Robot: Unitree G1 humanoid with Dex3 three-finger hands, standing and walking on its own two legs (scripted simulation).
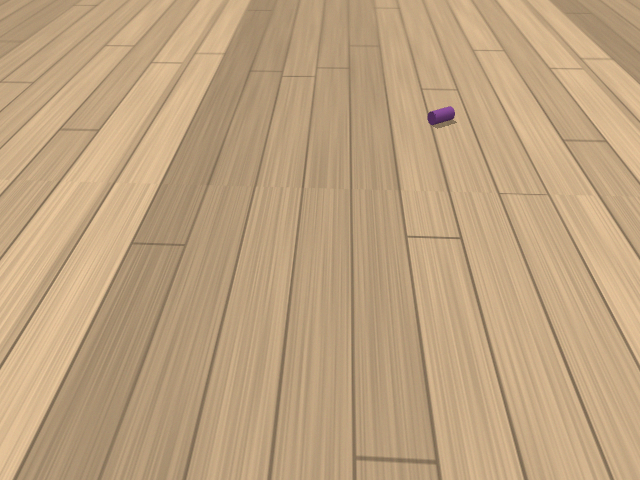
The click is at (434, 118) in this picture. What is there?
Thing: lying can
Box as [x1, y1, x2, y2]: [427, 106, 454, 124]
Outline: 452,107 449,106 429,112 427,116 429,123 434,124 451,119 454,115
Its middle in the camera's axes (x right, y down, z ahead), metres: +0.74 -0.77 +2.28
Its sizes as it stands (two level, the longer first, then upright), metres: 0.138 0.079 0.079
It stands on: the floor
